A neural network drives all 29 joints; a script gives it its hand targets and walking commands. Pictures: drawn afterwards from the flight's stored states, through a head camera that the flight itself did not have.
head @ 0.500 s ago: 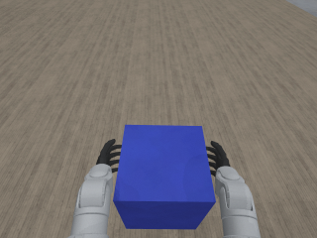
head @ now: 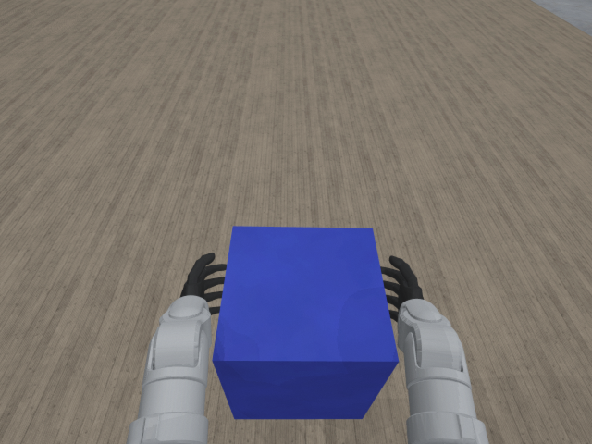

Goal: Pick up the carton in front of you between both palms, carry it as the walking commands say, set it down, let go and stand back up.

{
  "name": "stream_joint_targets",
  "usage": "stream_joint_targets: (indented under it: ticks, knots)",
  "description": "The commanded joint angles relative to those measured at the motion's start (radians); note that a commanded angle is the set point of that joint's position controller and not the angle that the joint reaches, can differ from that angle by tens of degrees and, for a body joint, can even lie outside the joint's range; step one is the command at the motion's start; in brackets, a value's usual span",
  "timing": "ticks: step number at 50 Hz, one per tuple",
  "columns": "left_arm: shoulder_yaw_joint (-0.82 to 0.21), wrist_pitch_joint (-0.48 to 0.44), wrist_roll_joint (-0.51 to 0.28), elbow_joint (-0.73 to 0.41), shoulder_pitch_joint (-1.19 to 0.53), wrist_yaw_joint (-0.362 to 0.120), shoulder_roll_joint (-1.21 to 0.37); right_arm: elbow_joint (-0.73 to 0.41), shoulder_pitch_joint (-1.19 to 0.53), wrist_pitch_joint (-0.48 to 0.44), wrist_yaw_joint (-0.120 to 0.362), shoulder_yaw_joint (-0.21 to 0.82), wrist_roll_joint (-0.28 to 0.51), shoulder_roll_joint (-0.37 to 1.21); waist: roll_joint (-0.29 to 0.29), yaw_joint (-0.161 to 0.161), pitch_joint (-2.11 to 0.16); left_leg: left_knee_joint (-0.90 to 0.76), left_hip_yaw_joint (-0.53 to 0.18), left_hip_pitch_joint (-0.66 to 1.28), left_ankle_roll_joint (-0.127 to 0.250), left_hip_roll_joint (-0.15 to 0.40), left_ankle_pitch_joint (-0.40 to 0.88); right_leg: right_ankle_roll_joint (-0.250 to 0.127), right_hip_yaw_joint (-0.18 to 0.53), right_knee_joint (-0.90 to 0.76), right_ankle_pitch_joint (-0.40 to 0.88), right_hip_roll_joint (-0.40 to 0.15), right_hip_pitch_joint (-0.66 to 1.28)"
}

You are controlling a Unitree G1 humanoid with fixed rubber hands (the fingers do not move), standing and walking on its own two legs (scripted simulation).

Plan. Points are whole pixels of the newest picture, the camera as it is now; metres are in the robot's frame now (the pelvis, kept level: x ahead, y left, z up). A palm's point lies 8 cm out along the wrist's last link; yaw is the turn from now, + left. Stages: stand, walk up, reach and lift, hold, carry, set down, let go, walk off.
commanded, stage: set down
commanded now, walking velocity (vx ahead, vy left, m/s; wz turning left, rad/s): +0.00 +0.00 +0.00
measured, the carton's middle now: (300, 327) +0.31 +0.00 -0.04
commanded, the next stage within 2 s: none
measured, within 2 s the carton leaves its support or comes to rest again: neither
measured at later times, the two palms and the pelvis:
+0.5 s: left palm (219, 325) +0.37 +0.15 -0.15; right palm (377, 334) +0.35 -0.15 -0.15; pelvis -0.05 +0.00 -0.07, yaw -3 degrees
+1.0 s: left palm (223, 333) +0.42 +0.16 -0.29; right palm (355, 338) +0.41 -0.14 -0.28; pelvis -0.05 +0.00 -0.20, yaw -5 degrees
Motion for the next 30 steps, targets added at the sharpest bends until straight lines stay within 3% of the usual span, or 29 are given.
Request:
stream_joint_targets:
  ticks: [1, 6, 10, 13, 18, 23, 27, 30]
  knots:
    - [-0.372, -0.074, -0.135, 0.12, -0.621, -0.21, -0.777, 0.129, -0.611, -0.068, 0.185, 0.357, 0.119, 0.818, 0.008, 0.002, -0.145, 0.019, -0.097, 0.174, 0.019, -0.097, -0.106, -0.045, 0.098, -0.086, -0.137, 0.064, -0.248]
    - [-0.115, -0.151, 0.003, 0.353, -0.83, -0.218, -0.706, 0.333, -0.807, -0.145, 0.161, 0.113, -0.02, 0.75, -0.005, 0.013, -0.109, 0.085, -0.091, 0.041, 0.031, -0.101, -0.242, -0.042, 0.091, -0.011, -0.257, 0.07, -0.294]
    - [0.036, -0.205, 0.098, 0.426, -0.831, -0.204, -0.571, 0.402, -0.803, -0.198, 0.124, -0.072, -0.125, 0.617, 0.034, 0.0, -0.12, 0.138, -0.085, -0.088, 0.026, -0.096, -0.223, -0.024, 0.068, 0.074, -0.202, 0.093, -0.38]
    - [0.103, -0.269, 0.15, 0.437, -0.788, -0.189, -0.495, 0.41, -0.787, -0.259, 0.122, -0.123, -0.15, 0.553, 0.044, 0.012, -0.164, 0.206, -0.073, -0.187, 0.023, -0.105, -0.162, -0.011, 0.056, 0.147, -0.15, 0.105, -0.474]
    - [0.031, -0.407, 0.126, 0.429, -0.829, -0.187, -0.55, 0.4, -0.855, -0.401, 0.126, -0.01, -0.087, 0.61, 0.035, 0.038, -0.34, 0.347, -0.086, -0.298, 0.016, -0.127, -0.022, 0.004, 0.05, 0.29, -0.054, 0.132, -0.634]
    - [-0.224, -0.533, -0.013, 0.383, -0.939, -0.218, -0.722, 0.354, -0.946, -0.528, 0.146, 0.236, 0.038, 0.764, 0.022, 0.03, -0.755, 0.53, -0.093, -0.343, 0.009, -0.129, 0.2, 0.028, 0.048, 0.467, 0.146, 0.15, -0.737]
    - [-0.402, -0.537, -0.108, 0.266, -0.987, -0.218, -0.769, 0.227, -0.992, -0.537, 0.145, 0.43, 0.141, 0.808, 0.048, 0.027, -1.172, 0.684, -0.093, -0.297, -0.007, -0.131, 0.402, 0.039, 0.027, 0.603, 0.246, 0.169, -0.857]
    - [-0.446, -0.496, -0.135, 0.251, -0.971, -0.23, -0.802, 0.205, -0.98, -0.494, 0.155, 0.472, 0.163, 0.839, 0.044, 0.03, -1.241, 0.739, -0.086, -0.382, -0.017, -0.14, 0.392, 0.041, 0.021, 0.665, 0.228, 0.176, -0.956]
